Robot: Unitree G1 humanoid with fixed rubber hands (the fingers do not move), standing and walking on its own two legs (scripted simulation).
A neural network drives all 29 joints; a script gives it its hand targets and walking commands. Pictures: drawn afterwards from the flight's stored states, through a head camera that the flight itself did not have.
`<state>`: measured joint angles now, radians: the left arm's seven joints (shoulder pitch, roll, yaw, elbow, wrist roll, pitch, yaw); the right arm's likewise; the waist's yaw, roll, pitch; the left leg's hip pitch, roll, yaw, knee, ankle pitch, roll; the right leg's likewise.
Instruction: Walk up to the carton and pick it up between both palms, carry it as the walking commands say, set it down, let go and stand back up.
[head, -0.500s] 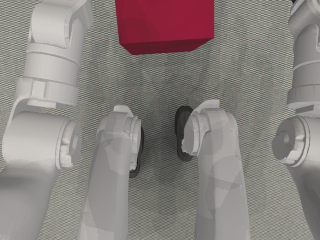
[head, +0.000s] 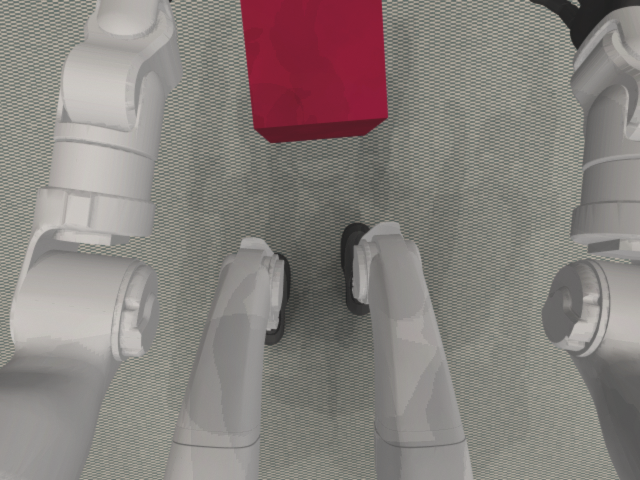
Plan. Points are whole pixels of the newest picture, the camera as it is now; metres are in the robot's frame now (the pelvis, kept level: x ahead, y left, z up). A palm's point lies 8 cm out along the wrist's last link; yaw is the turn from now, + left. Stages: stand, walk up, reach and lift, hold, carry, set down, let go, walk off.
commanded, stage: set down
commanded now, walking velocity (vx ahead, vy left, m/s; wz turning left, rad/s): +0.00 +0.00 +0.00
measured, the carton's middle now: (314, 71) +0.57 -0.02 -0.46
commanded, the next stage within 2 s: let go in 0.24 s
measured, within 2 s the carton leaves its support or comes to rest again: neither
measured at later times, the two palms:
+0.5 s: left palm (55, 36) +0.49 +0.17 -0.03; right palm out of the picture +0.47 -0.27 -0.03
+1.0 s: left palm out of the picture +0.32 +0.24 +0.08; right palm out of the picture +0.30 -0.25 +0.08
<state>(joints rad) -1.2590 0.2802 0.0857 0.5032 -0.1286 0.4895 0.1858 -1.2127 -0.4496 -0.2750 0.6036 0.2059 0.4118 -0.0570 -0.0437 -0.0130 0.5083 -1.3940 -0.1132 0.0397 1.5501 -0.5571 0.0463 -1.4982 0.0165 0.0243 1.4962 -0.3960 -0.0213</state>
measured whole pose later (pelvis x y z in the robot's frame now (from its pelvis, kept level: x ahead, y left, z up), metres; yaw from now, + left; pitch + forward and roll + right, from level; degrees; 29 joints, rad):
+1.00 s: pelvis +0.09 +0.00 +0.16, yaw -2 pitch +11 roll +2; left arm 0.01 0.24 0.10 0.54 -0.13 0.14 -0.02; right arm 0.01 -0.23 -0.10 0.46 0.09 0.17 0.08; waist -0.04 0.00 -0.02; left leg -0.59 -0.10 -0.01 0.80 -0.41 0.04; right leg -0.71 0.02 0.04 0.82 -0.30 -0.02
